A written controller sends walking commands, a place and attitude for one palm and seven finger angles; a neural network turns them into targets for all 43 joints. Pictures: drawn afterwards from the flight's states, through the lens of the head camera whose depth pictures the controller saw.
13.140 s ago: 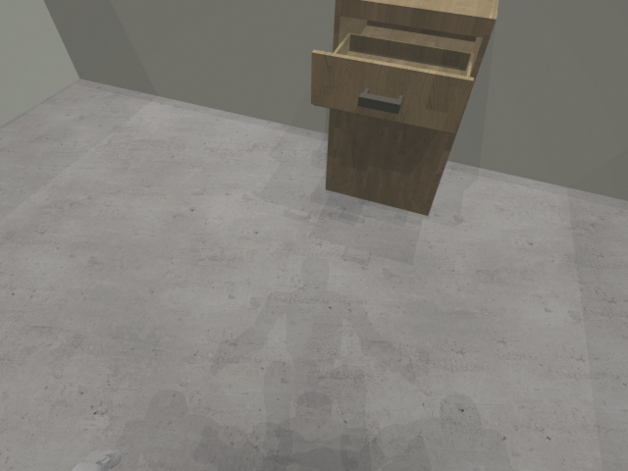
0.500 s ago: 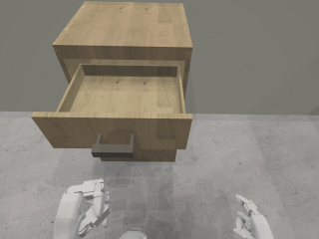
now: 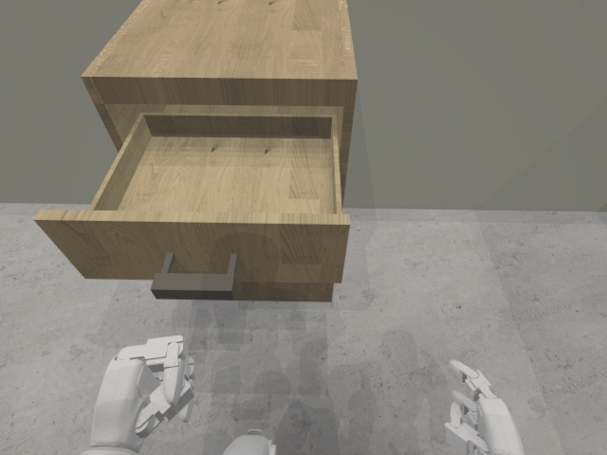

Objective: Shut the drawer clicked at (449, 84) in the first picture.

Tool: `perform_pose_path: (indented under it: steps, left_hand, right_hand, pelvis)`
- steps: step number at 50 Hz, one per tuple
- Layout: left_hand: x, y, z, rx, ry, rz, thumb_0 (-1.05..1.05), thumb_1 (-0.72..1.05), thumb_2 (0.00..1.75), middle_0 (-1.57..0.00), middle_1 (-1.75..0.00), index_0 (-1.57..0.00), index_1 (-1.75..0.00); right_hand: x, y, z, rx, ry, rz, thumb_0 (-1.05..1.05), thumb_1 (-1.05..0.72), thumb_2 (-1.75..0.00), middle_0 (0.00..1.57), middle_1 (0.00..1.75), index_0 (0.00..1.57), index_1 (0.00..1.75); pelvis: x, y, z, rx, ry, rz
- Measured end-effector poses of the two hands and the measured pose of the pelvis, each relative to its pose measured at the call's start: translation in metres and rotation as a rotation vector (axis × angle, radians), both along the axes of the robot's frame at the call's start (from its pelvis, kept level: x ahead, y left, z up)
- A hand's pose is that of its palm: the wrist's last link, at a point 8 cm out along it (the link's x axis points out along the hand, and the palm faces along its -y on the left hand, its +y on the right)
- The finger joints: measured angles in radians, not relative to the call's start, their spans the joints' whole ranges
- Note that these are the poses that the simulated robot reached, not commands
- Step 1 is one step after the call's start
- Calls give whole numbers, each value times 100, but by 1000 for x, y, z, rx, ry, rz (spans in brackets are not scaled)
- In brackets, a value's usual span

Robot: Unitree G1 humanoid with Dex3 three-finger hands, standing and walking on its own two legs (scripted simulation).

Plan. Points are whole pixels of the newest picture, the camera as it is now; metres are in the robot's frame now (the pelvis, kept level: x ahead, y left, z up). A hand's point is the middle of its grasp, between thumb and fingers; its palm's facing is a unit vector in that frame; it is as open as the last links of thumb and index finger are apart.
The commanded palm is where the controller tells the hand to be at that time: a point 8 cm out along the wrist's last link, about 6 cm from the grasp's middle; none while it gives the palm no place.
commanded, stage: bring the fist close to the handle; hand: left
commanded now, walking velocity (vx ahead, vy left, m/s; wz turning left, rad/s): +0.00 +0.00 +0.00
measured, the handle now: (198, 272) +0.38 +0.18 +0.00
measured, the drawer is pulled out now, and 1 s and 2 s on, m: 0.29 0.29 0.24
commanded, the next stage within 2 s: push the drawer shut in 1.10 s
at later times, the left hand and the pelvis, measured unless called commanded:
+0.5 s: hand (196, 361) +0.24 +0.15 +0.01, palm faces -0.01 -1.00 -0.01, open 3.3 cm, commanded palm +0.22 +0.20 +0.02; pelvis -0.01 +0.02 -0.03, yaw -1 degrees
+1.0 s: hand (203, 351) +0.26 +0.15 -0.01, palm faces -0.02 -1.00 -0.01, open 3.3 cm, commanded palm +0.24 +0.20 +0.00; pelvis -0.02 +0.03 -0.04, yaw -2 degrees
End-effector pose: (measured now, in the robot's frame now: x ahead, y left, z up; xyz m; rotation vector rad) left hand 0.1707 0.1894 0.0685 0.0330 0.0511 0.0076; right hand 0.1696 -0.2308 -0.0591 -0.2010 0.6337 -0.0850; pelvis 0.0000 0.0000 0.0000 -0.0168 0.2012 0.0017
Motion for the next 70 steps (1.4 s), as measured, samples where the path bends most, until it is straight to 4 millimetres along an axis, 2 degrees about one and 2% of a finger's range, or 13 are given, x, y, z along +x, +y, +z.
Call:
perform_pose_path:
  steps: [11, 37, 42, 50, 63, 70]
  left_hand:
    - [23, 10, -23, -2, -2, -8, 2, 90, 90, -140, -160, -140, -160]
    - [69, 18, -78, -29, -17, -26, 2, 90, 90, -140, -160, -140, -160]
    - [74, 16, -76, -32, -26, -30, 2, 90, 90, -140, -160, -139, -160]
    - [68, 14, -75, -28, -10, -22, 2, 90, 90, -140, -160, -139, -160]
    - [69, 12, -74, -22, -22, -22, 2, 90, 90, -140, -160, -140, -160]
    - [84, 10, -75, -9, -40, -20, 2, 90, 90, -140, -160, -140, -160]
  right_hand:
    - [-12, -6, -19, -23, 71, -33, 1, -91, -89, 20, 30, 20, 30]
    - [-26, 26, -56, -42, 179, -4, 1, -91, -89, 21, 30, 21, 30]
    - [-29, 30, -59, -36, 200, -11, 1, -91, -89, 21, 30, 21, 30]
    - [-32, 35, -55, -28, 216, -15, 1, -91, -89, 21, 30, 21, 30]
    - [-25, 31, -55, -32, 211, -7, 1, -91, -89, 21, 30, 20, 30]
    - [-25, 27, -59, -37, 221, -7, 1, -91, -89, 21, 30, 20, 30]
  pelvis:
    - [-1, 3, -10, -5, 45, -7]
    - [-17, 29, -39, -39, 129, -16]
    - [-18, 32, -40, -42, 131, -18]
    - [-16, 35, -36, -41, 125, -21]
    - [-15, 32, -37, -41, 124, -16]
    - [-16, 28, -38, -40, 128, -14]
